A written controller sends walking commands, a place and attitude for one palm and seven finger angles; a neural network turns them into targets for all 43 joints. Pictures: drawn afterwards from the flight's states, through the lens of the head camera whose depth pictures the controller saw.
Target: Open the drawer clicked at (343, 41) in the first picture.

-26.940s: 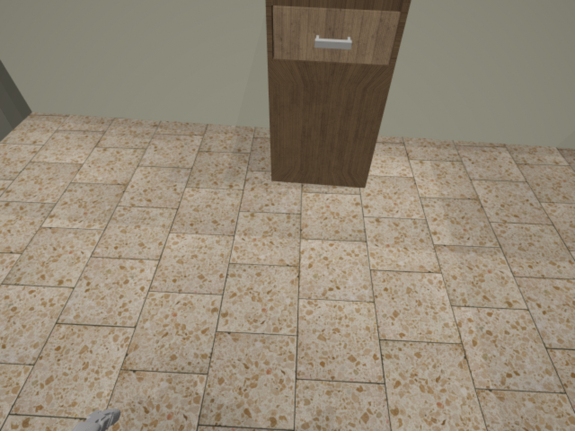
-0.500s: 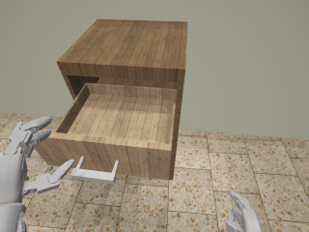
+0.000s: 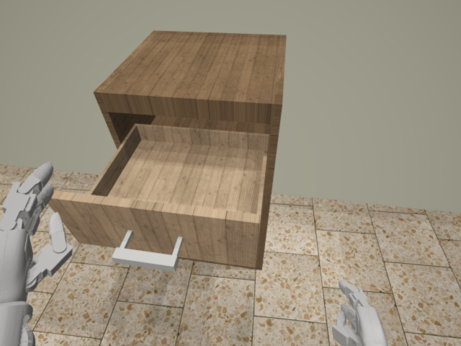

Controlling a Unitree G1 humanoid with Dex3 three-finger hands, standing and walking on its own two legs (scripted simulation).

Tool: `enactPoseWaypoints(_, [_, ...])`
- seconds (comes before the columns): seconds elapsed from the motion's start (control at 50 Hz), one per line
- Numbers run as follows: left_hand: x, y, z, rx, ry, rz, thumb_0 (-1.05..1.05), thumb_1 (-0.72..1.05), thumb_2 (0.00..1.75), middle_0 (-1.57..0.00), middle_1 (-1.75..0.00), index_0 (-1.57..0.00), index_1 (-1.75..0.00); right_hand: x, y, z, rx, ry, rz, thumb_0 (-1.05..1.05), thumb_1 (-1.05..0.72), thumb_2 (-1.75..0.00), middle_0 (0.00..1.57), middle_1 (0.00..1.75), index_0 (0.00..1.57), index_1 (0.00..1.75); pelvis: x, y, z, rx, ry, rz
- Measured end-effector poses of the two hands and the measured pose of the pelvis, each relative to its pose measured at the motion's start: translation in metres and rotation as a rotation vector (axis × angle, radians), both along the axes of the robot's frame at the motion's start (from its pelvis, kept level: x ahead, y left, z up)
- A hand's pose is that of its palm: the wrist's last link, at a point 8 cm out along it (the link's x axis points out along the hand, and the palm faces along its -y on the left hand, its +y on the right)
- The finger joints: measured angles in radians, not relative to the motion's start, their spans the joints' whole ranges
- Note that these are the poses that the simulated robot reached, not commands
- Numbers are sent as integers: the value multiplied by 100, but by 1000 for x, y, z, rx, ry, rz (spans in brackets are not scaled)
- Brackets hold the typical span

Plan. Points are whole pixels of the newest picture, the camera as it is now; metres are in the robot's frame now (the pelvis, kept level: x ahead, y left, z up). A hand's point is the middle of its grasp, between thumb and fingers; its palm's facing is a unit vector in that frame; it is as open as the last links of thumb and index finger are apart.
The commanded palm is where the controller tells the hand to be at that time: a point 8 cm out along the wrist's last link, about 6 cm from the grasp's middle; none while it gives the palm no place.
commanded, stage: step back with the hand held close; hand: left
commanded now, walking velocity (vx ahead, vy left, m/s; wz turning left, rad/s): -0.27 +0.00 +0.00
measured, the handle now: (149, 249) +0.30 +0.22 -0.04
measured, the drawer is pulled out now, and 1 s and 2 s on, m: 0.30 0.30 0.30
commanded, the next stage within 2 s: stop stepping back and stand still in 1.36 s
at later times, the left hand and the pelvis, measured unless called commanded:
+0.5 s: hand (32, 284) +0.14 +0.27 +0.14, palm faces +0.35 -0.80 -0.48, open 7.4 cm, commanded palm +0.08 +0.30 +0.17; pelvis -0.04 +0.02 -0.01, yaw +1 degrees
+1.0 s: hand (8, 329) +0.09 +0.25 +0.16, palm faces +0.37 -0.79 -0.49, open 7.4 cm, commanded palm +0.02 +0.29 +0.17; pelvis -0.10 +0.01 -0.02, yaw +1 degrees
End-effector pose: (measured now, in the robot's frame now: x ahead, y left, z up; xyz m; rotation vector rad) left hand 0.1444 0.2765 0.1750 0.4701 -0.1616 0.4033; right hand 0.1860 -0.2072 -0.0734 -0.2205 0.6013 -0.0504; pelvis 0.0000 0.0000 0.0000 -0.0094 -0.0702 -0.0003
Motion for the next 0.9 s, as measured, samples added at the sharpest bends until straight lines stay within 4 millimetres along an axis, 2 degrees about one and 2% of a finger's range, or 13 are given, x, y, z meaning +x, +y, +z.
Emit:
enactPoseWaypoints(0.12, [1,3,5,54,-3,-24,1,89,89,-21,-31,-21,-30,-5,-7,-3,-9,43,-18,1,-90,-89,20,30,21,30,-5,1,-1,-8,56,23])
enactPoseWaypoints(0.22, [-1,5,-6,65,64,-61,1,89,90,-21,-30,-21,-30,-13,-16,-6,-44,86,-59,1,-90,-89,20,30,21,30,-12,7,-3,-7,100,28])
enactPoseWaypoints(0.32, [-12,12,-15,65,115,-78,1,89,90,-21,-30,-22,-30,-24,-19,-6,-71,107,-103,1,-90,-89,20,30,20,30,-19,14,-6,-5,114,31])
enactPoseWaypoints(0.48, [-38,28,-11,78,41,-60,1,89,90,-21,-30,-22,-30,-40,-4,2,-83,81,-88,1,-90,-89,20,30,20,30,-39,19,-10,2,104,27])
enactPoseWaypoints(0.6, [-58,23,-8,75,-39,-51,1,89,90,-21,-30,-21,-30,-51,6,4,-62,32,-36,1,-90,-89,20,30,21,30,-57,15,-15,4,92,22])
enactPoseWaypoints(0.78, [-75,18,-9,35,-96,-76,1,89,90,-21,-30,-21,-30,-89,-2,0,-99,75,-47,1,-90,-89,20,30,21,30,-81,18,-17,-14,104,19])
enactPoseWaypoints(0.9, [-82,24,-1,109,-79,-86,1,89,90,-21,-30,-21,-30,-117,-7,-3,-100,105,-90,1,-90,-89,20,30,21,30,-90,17,-14,-25,114,40])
